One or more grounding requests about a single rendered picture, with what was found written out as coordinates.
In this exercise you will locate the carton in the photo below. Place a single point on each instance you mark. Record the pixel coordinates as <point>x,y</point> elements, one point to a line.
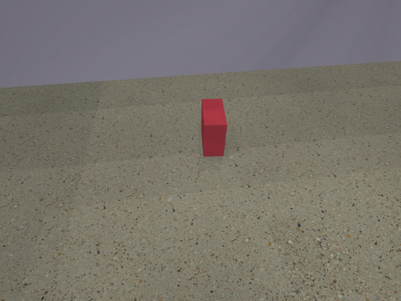
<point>213,127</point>

